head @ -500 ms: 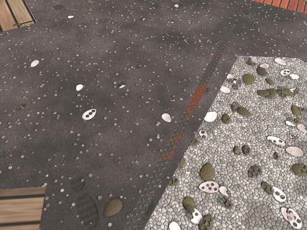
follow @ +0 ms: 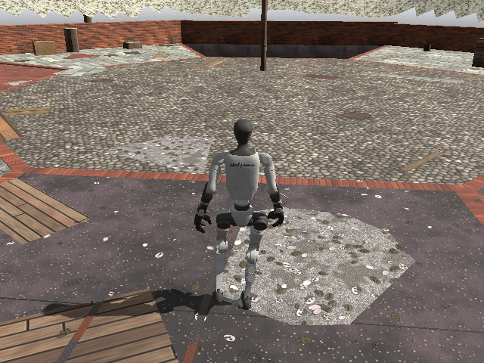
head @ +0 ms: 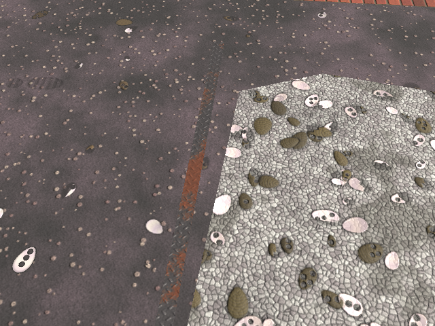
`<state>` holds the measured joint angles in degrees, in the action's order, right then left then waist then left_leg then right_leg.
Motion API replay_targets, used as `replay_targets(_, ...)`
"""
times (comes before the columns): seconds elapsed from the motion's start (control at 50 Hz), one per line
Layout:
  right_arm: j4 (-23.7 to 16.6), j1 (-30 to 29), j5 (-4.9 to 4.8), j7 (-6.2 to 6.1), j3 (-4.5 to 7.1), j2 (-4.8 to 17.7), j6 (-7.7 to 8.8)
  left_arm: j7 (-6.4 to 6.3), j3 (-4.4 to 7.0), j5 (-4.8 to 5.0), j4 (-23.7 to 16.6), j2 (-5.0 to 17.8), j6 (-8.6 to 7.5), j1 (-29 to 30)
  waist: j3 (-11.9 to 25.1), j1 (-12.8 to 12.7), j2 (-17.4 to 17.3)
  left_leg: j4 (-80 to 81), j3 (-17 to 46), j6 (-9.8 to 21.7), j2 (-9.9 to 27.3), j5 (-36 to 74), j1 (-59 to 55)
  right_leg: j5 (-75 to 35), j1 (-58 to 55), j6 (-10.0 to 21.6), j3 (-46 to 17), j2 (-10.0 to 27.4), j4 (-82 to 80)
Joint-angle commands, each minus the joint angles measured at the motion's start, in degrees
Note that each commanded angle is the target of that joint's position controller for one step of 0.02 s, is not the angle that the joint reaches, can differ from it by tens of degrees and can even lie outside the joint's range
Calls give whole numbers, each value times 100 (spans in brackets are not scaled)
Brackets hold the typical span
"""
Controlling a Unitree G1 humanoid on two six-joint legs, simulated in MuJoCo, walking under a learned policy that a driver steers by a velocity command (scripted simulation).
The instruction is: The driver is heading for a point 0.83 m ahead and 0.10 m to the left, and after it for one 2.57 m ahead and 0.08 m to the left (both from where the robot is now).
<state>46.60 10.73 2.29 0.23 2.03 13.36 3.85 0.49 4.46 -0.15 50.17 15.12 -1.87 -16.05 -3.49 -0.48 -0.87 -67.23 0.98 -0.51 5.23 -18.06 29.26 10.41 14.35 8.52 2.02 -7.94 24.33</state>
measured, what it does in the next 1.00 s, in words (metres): walks ahead, turning left: left foot, then right foot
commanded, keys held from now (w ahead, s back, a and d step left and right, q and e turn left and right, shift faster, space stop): w+e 0.12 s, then w+q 0.88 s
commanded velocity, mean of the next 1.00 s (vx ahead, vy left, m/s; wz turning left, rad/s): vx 0.50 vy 0.00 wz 0.19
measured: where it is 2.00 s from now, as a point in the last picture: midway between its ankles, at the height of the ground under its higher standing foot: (207, 243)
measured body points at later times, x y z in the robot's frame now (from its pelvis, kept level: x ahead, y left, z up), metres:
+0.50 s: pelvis +0.29 +0.05 +0.00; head +0.32 +0.06 +0.44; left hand +0.35 +0.31 -0.14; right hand +0.38 -0.22 -0.12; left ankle +0.35 +0.11 -0.74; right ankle +0.17 -0.05 -0.64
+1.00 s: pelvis +0.57 +0.02 +0.00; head +0.60 +0.02 +0.44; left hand +0.69 +0.31 -0.09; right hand +0.65 -0.25 -0.14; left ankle +0.42 +0.10 -0.66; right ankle +0.65 -0.06 -0.74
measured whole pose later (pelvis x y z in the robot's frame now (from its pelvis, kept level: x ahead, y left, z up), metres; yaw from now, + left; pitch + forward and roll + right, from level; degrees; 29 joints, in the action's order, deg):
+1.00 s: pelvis +0.57 +0.02 +0.00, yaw +16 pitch +1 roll +0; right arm 48.5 21.8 0.7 0.5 4.4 17.3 2.0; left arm -0.6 0.9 -2.3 40.7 14.6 -4.1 -5.8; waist -1.8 3.7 -1.5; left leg -60.3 5.2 4.4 -5.3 -23.9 17.1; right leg 10.4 21.4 2.1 1.5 -1.0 30.4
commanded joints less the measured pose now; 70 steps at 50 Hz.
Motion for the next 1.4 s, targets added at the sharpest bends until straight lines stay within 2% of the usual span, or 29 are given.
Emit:
replay_targets(0.02, -243, 391, 63, 36, 92, 409, -171, -16, 149, 34, -291, 747, -196, -218, 359, 190, 56, 516, -32, -176, 101, 332, 448, -1920, -413, 840, -1689, 1506, -1201)
replay_targets(0.14, -668, -860, 12, 86, 52, 445, -191, -26, 143, 34, -204, 780, -177, -889, 170, -275, 383, 2121, -82, -267, -22, 1628, 1087, -1791, -1007, 473, -1739, 1351, -1198)
replay_targets(0.26, -890, -1600, -71, 178, -21, 445, -85, -98, 25, -94, 0, 688, -263, -1321, -33, -580, 501, 3236, -382, 188, -202, 1809, 894, -2681, -1879, 274, -1452, 1661, -1138)
replay_targets(0.32, -737, -991, -102, 166, 53, 620, -44, -156, 20, -151, 18, 826, -293, -1016, 78, -169, 580, 3634, -466, 572, -519, 1146, -98, -4190, -2014, 82, -1119, 1799, -665)
replay_targets(0.36, -258, 448, -98, 67, 171, 797, 1, -149, 18, -184, 48, 907, -278, -863, 787, 480, 404, 4021, -604, 855, -900, 1043, -1696, -5222, -1907, -77, -708, 1571, 1014)
replay_targets(0.38, -54, 1379, 3, 3, 259, 1049, 32, -152, -39, -159, -59, 791, -300, -845, 1338, 848, 116, 4041, 319, 1154, -134, 719, -3063, -3906, -944, -165, -534, 1405, 2448)
replay_targets(0.4, 13, 1845, 82, -3, 461, 1742, 12, -87, -126, 42, -187, 343, -312, -1436, 1965, 599, -1306, 4396, 3317, 2140, 1434, 362, -4612, -408, 1138, -555, -27, 331, 4873)
replay_targets(0.42, 49, 1394, -175, 97, 393, 1346, -70, -83, -77, -175, -190, 689, -345, -1195, 1716, 431, -824, 5155, 4419, 2152, 1450, 215, -4419, 1584, 2026, -468, -543, 280, 5272)
replay_targets(0.44, -66, 821, -238, 124, 347, 1135, -94, -52, -76, -200, -336, 720, -366, -647, 808, 247, -412, 5190, 3467, 2025, 1288, -94, -3576, 1090, 2336, -455, -680, 676, 5219)
replay_targets(0.48, -80, 525, -184, 122, 258, 786, -74, 4, -123, -211, -491, 620, -382, -164, 223, 86, 53, 5429, 2460, 1745, 784, 880, -2453, 675, 2089, -530, -614, 1043, 4544)
replay_targets(0.58, 112, 847, -239, 66, 301, 936, 30, 43, -226, -281, -674, 389, -98, 24, 233, -104, -189, 5698, 1620, 1652, 208, 1895, -1711, 397, 1811, -952, -342, 1212, 3511)
replay_targets(0.78, 232, 1822, -161, -24, 380, 1023, -65, 83, -339, -154, -1411, 338, -155, 2051, 139, 598, -312, 5136, 1884, 1301, 80, 2807, -2674, -828, 2176, -1113, -278, 921, 1242)
replay_targets(0.84, 92, 1524, -121, -88, 425, 1152, -73, 57, -301, -123, -1411, 511, -234, 1747, 216, 328, -410, 4728, 2150, 1093, 177, 3073, -2604, -411, 1304, -939, -404, 787, 654)
replay_targets(0.88, -1, 1212, -155, -46, 442, 1226, -35, -43, -192, -129, -1093, 752, -323, 656, 657, -214, -222, 3685, 2029, 852, -149, 3503, -2170, -247, -369, -712, -362, 644, 103)
replay_targets(0.9, -94, 1210, -229, 15, 378, 996, 18, -140, -86, -234, -992, 1112, -392, -132, 1314, -537, 291, 2381, 1651, 697, -514, 2764, -1634, 368, -1616, -445, -1131, 1480, -75)
replay_targets(0.92, -284, 1529, -401, 12, 257, 467, 36, -223, 27, -356, -1035, 1573, -346, -633, 2006, -540, 1263, 812, 841, 506, -1215, -63, -171, 1262, -3053, -55, -3119, 2989, -403)
replay_targets(0.94, -326, 1859, -264, -13, 280, 747, -25, -197, 78, -269, -984, 1585, -241, -423, 2048, -197, 1747, 32, 548, 526, -1173, -1407, 670, 1675, -2880, 362, -4692, 3428, -813)
replay_targets(0.96, -155, 1617, -137, -27, 314, 943, -115, -167, -31, -222, -1076, 977, -201, -51, 1209, -104, 761, -310, 592, 540, -745, -885, 874, 2019, -2139, 295, -3997, 3175, -848)
replay_targets(0.98, -176, 1238, -97, 43, 298, 873, -135, -137, -121, -180, -1086, 601, -211, 205, 648, -104, 308, -156, 515, 491, -587, -438, 785, 1527, -1456, 177, -3075, 2824, -989)
replay_targets(1.0, -208, 1097, -84, 96, 288, 764, -168, -128, -161, -195, -1062, 480, -229, 318, 426, -13, 415, 51, 450, 438, -435, -220, 637, 856, -1058, 29, -2383, 2556, -1148)
replay_targets(1.04, -231, 1026, 18, 194, 270, 683, -285, -113, -168, -158, -888, 462, -326, 139, 295, 62, 702, 178, 357, 353, -334, -47, 458, -256, -715, -39, -1583, 2247, -1273)
replay_targets(1.12, -336, 742, 15, 212, 189, 450, -298, -10, -160, -82, -555, 513, -514, -240, 321, 174, 585, 724, 450, 216, -573, 254, 509, -3205, -750, 219, -864, 2186, -1140)
replay_targets(1.18, -433, 273, 25, 207, 47, 295, -255, 33, -189, -10, -394, 498, -440, -131, 361, 219, 755, 2091, -150, 100, -520, 881, -24, -4223, -536, 117, -261, 1746, -981)
replay_targets(1.24, -488, -234, -41, 160, -47, 282, -213, 31, -150, -1, -131, 640, -329, -553, 465, -41, 853, 2968, -351, 60, -672, 1304, -601, -4354, -647, 19, -353, 1657, -671)
replay_targets(1.32, -280, 267, -14, -45, 8, 612, -57, -31, -69, 76, -66, 802, -218, -498, 585, 272, 535, 4350, -137, 310, -641, 2031, -1730, -3345, -649, -257, -804, 1566, 373)
replay_targets(1.34, -210, 619, 67, -118, 89, 962, 18, -47, -111, 106, -171, 633, -238, -585, 976, 326, 81, 4264, 387, 451, 88, 3589, -2691, -2202, -151, -431, -707, 1283, 1109)
replay_targets(1.36, -292, 960, 91, -154, 183, 1395, 8, -93, -219, 172, -342, 148, -219, -1030, 1724, 254, -1007, 3788, 1580, 1043, 1735, 6272, -4002, 1126, 889, -596, -270, 693, 2493)
replay_targets(1.38, -303, 1047, -190, -137, 227, 1336, -119, -188, -144, 145, -190, 347, -37, -1340, 2267, 359, -1261, 3870, 2049, 1684, 2169, 6598, -3918, 2999, 1145, -582, -212, 339, 3636)
replay_targets(1.4, -390, 826, -261, -144, 177, 1072, -194, -196, -49, 25, -129, 597, 87, -1218, 1837, 283, -692, 4195, 1736, 1721, 1916, 5519, -3450, 2819, 1401, -606, -370, 524, 4223)
Keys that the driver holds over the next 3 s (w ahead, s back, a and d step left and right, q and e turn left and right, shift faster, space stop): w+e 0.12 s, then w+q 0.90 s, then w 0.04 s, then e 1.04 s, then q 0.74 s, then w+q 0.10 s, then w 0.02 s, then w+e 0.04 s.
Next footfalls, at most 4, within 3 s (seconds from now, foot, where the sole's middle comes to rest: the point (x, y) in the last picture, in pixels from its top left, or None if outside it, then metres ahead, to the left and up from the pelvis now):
0.38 left None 0.39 0.11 -0.77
0.90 right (247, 253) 0.69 -0.05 -0.77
1.34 left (175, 223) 0.81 0.20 -0.77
1.76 right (240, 233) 0.77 -0.03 -0.77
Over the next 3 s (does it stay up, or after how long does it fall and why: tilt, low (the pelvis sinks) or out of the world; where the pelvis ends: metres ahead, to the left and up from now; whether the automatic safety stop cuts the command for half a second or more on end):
stays up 0.69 0.11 -0.01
